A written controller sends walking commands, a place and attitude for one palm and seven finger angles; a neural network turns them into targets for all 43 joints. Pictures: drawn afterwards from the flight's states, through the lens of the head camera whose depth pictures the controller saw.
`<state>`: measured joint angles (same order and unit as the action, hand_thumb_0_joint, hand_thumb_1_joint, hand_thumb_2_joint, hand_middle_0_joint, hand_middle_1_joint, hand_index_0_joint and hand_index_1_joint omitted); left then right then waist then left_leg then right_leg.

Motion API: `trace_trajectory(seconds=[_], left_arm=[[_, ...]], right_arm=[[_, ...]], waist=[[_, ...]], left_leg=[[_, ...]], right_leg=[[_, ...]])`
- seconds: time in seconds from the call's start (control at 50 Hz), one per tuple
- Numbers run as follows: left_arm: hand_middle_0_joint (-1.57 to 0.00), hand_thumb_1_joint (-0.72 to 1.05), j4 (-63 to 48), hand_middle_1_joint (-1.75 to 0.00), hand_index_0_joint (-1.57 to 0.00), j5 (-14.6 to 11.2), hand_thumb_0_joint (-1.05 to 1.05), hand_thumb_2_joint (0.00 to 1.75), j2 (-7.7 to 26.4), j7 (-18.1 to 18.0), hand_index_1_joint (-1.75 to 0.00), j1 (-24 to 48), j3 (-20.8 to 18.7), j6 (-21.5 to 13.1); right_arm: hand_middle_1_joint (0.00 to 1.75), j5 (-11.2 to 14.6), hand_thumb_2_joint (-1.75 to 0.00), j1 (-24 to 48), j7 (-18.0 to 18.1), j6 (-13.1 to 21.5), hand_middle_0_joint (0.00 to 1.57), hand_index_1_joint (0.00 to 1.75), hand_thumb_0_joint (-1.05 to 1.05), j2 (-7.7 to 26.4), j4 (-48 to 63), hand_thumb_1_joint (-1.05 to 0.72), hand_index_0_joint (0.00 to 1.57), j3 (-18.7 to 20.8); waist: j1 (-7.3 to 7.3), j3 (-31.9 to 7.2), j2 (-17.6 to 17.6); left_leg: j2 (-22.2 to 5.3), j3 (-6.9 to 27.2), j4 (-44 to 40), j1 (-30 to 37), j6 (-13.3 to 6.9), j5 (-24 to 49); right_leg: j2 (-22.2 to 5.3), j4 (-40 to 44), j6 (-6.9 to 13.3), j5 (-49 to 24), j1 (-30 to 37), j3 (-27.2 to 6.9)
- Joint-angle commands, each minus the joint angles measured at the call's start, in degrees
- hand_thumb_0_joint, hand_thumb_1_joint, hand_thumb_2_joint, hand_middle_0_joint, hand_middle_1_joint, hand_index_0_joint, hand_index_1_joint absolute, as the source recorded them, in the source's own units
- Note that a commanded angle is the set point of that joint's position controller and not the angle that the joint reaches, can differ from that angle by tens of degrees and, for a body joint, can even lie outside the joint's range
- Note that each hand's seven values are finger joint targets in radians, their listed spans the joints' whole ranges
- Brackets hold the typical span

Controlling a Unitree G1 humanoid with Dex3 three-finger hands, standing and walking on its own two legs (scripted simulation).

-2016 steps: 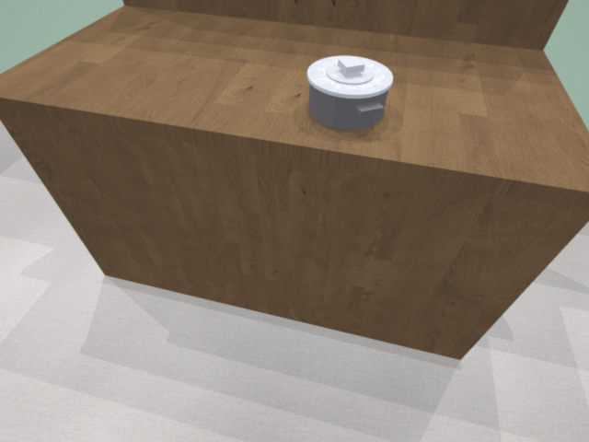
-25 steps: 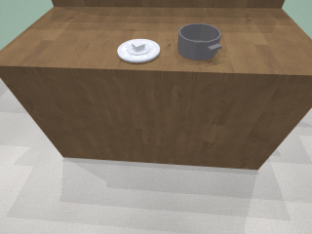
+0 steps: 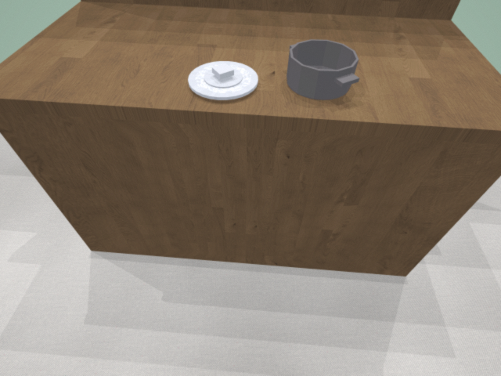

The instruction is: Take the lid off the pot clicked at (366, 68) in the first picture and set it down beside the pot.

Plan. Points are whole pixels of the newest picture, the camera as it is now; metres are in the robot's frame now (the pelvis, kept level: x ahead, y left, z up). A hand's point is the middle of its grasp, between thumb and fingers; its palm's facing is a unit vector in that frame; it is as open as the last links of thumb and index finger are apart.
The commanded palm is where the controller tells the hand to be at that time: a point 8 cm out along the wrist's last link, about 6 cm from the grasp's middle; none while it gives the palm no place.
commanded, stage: let the arm hang, fingers relaxed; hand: left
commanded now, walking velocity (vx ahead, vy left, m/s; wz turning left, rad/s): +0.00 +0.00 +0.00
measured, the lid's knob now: (222, 71) +0.79 +0.10 +0.08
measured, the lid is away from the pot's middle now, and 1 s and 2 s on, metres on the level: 0.25 0.25 0.25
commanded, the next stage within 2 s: look to check the result in 0.74 s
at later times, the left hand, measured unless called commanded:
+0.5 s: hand out of the picture +0.00 +0.15 -0.18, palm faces +0.02 -0.99 -0.16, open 7.3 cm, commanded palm none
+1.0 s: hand out of the picture +0.00 +0.16 -0.18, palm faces +0.02 -0.99 -0.16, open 7.3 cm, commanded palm none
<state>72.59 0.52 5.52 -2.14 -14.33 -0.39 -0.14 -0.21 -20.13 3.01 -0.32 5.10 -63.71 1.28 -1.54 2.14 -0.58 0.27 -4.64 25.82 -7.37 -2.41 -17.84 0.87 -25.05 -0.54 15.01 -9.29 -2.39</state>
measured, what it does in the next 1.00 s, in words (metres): stands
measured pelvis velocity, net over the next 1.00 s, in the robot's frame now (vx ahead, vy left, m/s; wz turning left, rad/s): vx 0.02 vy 0.00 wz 0.00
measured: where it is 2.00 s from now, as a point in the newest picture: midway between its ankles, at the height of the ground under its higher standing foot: outside the picture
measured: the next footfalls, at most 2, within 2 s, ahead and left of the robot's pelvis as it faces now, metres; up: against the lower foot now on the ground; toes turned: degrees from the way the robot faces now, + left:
none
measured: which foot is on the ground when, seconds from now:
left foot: down 0.00-1.00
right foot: down 0.00-1.00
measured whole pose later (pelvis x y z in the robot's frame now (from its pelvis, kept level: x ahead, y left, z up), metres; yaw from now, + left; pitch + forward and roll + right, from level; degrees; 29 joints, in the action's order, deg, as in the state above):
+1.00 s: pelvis +0.02 +0.00 +0.00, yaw +0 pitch +0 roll -1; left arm 70.3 0.5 6.3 -2.7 -14.5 -1.0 -0.1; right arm -0.2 -19.5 3.6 -0.1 4.8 -63.6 1.6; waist -1.7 2.6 -0.4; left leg 0.2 -4.6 25.9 -5.7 -2.4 -19.9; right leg 0.9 -25.3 -0.6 17.1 -7.7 -2.3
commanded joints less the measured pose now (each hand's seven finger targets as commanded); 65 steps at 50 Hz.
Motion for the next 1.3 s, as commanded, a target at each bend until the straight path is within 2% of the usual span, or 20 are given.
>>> trace_trajectory(seconds=[0.0, 0.1, 0.18, 0.32, 0.38, 0.46, 0.52, 0.54, 0.66, 0.78, 0.84, 0.94, 1.02, 1.1, 1.18, 1.2, 1.28], left_arm=[[-0.20, 0.90, -0.6, -0.30, -0.20, -0.2, 0.00, 0.90, 4.3, -0.6, -0.30, -4.0, -0.9, -0.5], [-0.20, 0.90, -1.1, -0.30, -0.20, -0.2, 0.00, 0.90, 4.4, -0.7, -0.30, -4.1, -1.0, -0.5], [-0.20, 0.90, -1.4, -0.30, -0.20, -0.2, 0.00, 0.90, 4.5, -0.7, -0.30, -4.1, -1.1, -0.5], [-0.20, 0.90, -1.7, -0.30, -0.20, -0.3, 0.00, 0.90, 4.5, -0.7, -0.30, -4.4, -1.1, -0.5], [-0.20, 0.90, -2.1, -0.30, -0.20, -0.3, 0.00, 0.90, 4.7, -0.7, -0.30, -4.1, -1.2, -0.5], [-0.20, 0.90, -2.3, -0.30, -0.20, -0.3, 0.00, 0.90, 4.9, -0.8, -0.30, -4.4, -1.3, -0.5], [-0.20, 0.90, -2.2, -0.30, -0.20, -0.3, 0.00, 0.90, 4.6, -0.8, -0.30, -4.4, -1.3, -0.5], [-0.20, 0.90, -2.2, -0.30, -0.20, -0.3, 0.00, 0.90, 4.6, -0.8, -0.30, -4.5, -1.3, -0.5], [-0.20, 0.90, -2.6, -0.30, -0.20, -0.3, 0.00, 0.90, 4.7, -0.8, -0.30, -4.6, -1.3, -0.4], [-0.20, 0.90, -2.6, -0.30, -0.20, -0.3, 0.00, 0.90, 4.7, -0.8, -0.30, -4.8, -1.2, -0.5], [-0.20, 0.90, -2.8, -0.30, -0.20, -0.3, 0.00, 0.90, 4.6, -0.8, -0.30, -4.7, -1.3, -0.5], [-0.20, 0.90, -2.9, -0.30, -0.20, -0.3, 0.00, 0.90, 4.5, -0.9, -0.30, -4.9, -1.3, -0.5], [-0.20, 0.90, -2.9, -0.30, -0.20, -0.3, 0.00, 0.90, 4.5, -0.9, -0.30, -5.0, -1.2, -0.4], [-0.20, 0.90, -3.1, -0.30, -0.20, -0.3, 0.00, 0.90, 4.5, -0.8, -0.30, -4.9, -1.2, -0.3], [-0.20, 0.90, -3.2, -0.30, -0.20, -0.2, 0.00, 0.90, 4.4, -0.8, -0.30, -4.7, -1.3, -0.3], [-0.20, 0.90, -3.3, -0.30, -0.20, -0.3, 0.00, 0.90, 4.3, -0.8, -0.30, -4.8, -1.3, -0.3], [-0.20, 0.90, -3.3, -0.30, -0.20, -0.2, 0.00, 0.90, 4.5, -0.8, -0.30, -4.8, -1.3, -0.3]], right_arm=[[0.30, 0.0, -0.90, -5.6, 0.3, 0.6, 0.20, 0.30, 0.00, 4.7, 0.8, -0.90, 0.20, 0.8], [0.30, 0.0, -0.90, -5.8, 0.3, 0.7, 0.20, 0.30, 0.00, 4.5, 0.7, -0.90, 0.20, 0.8], [0.30, 0.1, -0.90, -5.9, 0.4, 0.8, 0.20, 0.30, 0.00, 4.4, 0.7, -0.90, 0.20, 0.9], [0.30, 0.0, -0.90, -5.6, 0.5, 0.7, 0.20, 0.30, 0.00, 4.4, 0.6, -0.90, 0.20, 0.9], [0.30, 0.1, -0.90, -5.8, 0.5, 0.7, 0.20, 0.30, 0.00, 4.5, 0.7, -0.90, 0.20, 1.0], [0.30, 0.1, -0.90, -5.6, 0.6, 0.7, 0.20, 0.30, 0.00, 4.6, 0.9, -0.90, 0.20, 1.1], [0.30, 0.0, -0.90, -5.8, 0.7, 0.7, 0.20, 0.30, 0.00, 4.5, 0.7, -0.90, 0.20, 1.0], [0.30, 0.0, -0.90, -5.8, 0.7, 0.7, 0.20, 0.30, 0.00, 4.7, 0.8, -0.90, 0.20, 1.0], [0.30, 0.1, -0.90, -5.6, 0.7, 0.6, 0.20, 0.30, 0.00, 4.8, 0.8, -0.90, 0.20, 1.0], [0.30, 0.1, -0.90, -5.4, 0.7, 0.5, 0.20, 0.30, 0.00, 4.7, 0.9, -0.90, 0.20, 1.1], [0.30, 0.0, -0.90, -5.8, 0.8, 0.7, 0.20, 0.30, 0.00, 4.8, 0.8, -0.90, 0.20, 1.0], [0.30, 0.0, -0.90, -5.9, 0.9, 0.7, 0.20, 0.30, 0.00, 4.7, 0.6, -0.90, 0.20, 1.1], [0.30, 0.0, -0.90, -6.0, 0.9, 0.6, 0.20, 0.30, 0.00, 4.7, 0.6, -0.90, 0.20, 1.0], [0.30, 0.0, -0.90, -6.1, 0.8, 0.6, 0.20, 0.30, 0.00, 4.5, 0.4, -0.90, 0.20, 0.9], [0.30, 0.0, -0.90, -6.3, 0.8, 0.6, 0.20, 0.30, 0.00, 4.6, 0.5, -0.90, 0.20, 0.9], [0.30, 0.0, -0.90, -6.2, 0.8, 0.7, 0.20, 0.30, 0.00, 4.6, 0.5, -0.90, 0.20, 0.9], [0.30, 0.0, -0.90, -6.3, 0.8, 0.7, 0.20, 0.30, 0.00, 4.6, 0.5, -0.90, 0.20, 0.9]], waist=[[0.22, 3.3, -0.4], [0.20, 3.1, 0.3], [0.11, 2.7, -0.6], [0.26, 3.1, 0.3], [0.10, 2.3, -0.4], [0.08, 1.1, -0.5], [0.05, 1.8, -0.8], [0.03, 1.6, 0.1], [0.11, 2.7, -1.4], [0.11, 2.9, 0.3], [-0.05, 1.5, -0.4], [0.07, 1.7, -0.6], [0.08, 2.9, 0.2], [0.11, 3.9, -1.1], [0.05, 3.7, -0.6], [0.10, 3.8, -1.5], [0.11, 3.4, -0.2]], left_leg=[[-7.5, 6.2, -4.9, -0.4, -1.1, 14.2], [-7.3, 6.0, -4.5, -0.4, -1.1, 14.6], [-7.3, 5.8, -4.1, 0.3, -1.1, 16.9], [-7.1, 5.7, -3.7, 0.2, -1.0, 17.1], [-7.1, 5.7, -3.6, 0.7, -1.0, 17.8], [-7.2, 5.6, -3.1, 2.1, -1.0, 20.3], [-7.2, 5.3, -3.0, 2.1, -1.0, 21.9], [-7.2, 5.4, -3.0, 2.1, -0.9, 21.7], [-7.3, 5.6, -3.6, 1.9, -0.9, 19.8], [-7.0, 5.4, -3.4, 1.7, -0.9, 18.5], [-7.2, 5.4, -3.2, 2.7, -0.9, 21.2], [-7.1, 5.2, -3.0, 2.6, -0.9, 22.5], [-7.2, 5.5, -3.5, 2.3, -0.9, 21.0], [-7.2, 5.5, -4.0, 1.7, -1.0, 19.8], [-7.3, 5.8, -4.3, 1.7, -1.1, 19.2], [-7.3, 5.7, -4.3, 1.7, -1.1, 19.3], [-7.3, 5.8, -4.3, 1.7, -1.1, 18.8]], right_leg=[[-4.4, 2.6, 2.2, -11.0, -3.6, -2.2], [-4.5, 2.4, 2.3, -12.2, -3.1, -2.4], [-4.5, 1.9, 2.3, -13.6, -2.9, -2.3], [-4.7, 2.1, 2.3, -14.5, -2.5, -2.4], [-4.8, 1.9, 2.3, -15.1, -2.2, -2.3], [-4.7, 1.6, 2.4, -16.6, -1.8, -2.2], [-4.7, 1.4, 2.4, -17.6, -1.6, -2.1], [-4.7, 1.4, 2.3, -17.7, -1.4, -2.1], [-4.5, 1.7, 2.3, -15.4, -2.3, -2.1], [-4.8, 2.2, 2.4, -16.4, -1.9, -2.4], [-4.7, 1.7, 2.4, -17.7, -1.2, -2.1], [-4.8, 1.6, 2.4, -18.4, -0.9, -1.9], [-4.7, 1.8, 2.4, -16.9, -1.6, -1.9], [-4.6, 1.9, 2.4, -15.2, -2.1, -1.9], [-4.4, 1.9, 2.4, -14.5, -2.1, -2.0], [-4.4, 2.0, 2.4, -14.2, -2.1, -1.9], [-4.5, 2.1, 2.4, -14.0, -2.0, -1.9]])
